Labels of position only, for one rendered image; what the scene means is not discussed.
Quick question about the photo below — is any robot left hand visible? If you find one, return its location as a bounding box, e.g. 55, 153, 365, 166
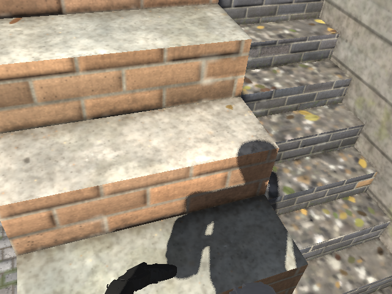
105, 262, 177, 294

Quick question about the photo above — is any robot right thigh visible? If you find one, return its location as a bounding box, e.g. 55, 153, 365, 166
229, 282, 276, 294

